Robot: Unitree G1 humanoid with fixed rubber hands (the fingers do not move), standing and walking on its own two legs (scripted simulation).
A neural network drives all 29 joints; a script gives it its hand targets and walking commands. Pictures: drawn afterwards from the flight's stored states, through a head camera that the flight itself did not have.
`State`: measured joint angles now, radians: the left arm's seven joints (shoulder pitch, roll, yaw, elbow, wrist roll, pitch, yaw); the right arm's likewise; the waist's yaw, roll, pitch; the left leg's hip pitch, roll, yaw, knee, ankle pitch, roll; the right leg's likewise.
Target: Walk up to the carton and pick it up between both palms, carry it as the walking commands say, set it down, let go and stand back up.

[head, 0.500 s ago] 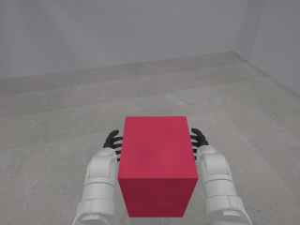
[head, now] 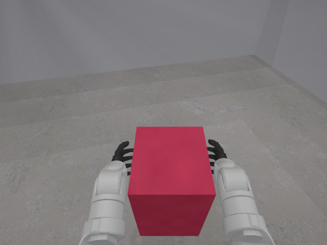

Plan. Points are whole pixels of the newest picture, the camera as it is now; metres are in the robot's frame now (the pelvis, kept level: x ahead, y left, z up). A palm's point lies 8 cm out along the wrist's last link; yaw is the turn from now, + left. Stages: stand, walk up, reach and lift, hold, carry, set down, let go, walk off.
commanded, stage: hold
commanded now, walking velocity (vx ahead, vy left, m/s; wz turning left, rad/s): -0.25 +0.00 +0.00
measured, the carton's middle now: (169, 184) +0.28 +0.00 -0.02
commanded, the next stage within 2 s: carry in 0.02 s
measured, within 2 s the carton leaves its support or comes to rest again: neither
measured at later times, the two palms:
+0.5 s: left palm (111, 202) +0.19 +0.13 +0.07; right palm (231, 194) +0.21 -0.14 +0.07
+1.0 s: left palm out of the picture +0.03 +0.12 +0.08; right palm out of the picture +0.05 -0.14 +0.08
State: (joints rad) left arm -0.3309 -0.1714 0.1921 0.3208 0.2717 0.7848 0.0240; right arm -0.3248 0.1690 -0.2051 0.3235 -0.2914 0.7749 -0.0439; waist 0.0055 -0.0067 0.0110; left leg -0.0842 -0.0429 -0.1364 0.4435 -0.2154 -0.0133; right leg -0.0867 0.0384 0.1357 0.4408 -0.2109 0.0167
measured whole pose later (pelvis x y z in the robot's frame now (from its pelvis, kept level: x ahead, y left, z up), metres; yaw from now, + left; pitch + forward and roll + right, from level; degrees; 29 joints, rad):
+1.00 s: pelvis -0.21 -0.03 -0.02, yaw +4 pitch +4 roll -1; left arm -0.10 -0.13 0.00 -0.43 0.01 1.22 0.21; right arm -0.09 0.13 0.01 -0.43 -0.05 1.20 -0.21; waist 0.03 0.02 -0.12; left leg -0.53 0.07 0.08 0.60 -0.13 0.01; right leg -0.32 -0.01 -0.11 0.62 -0.38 0.00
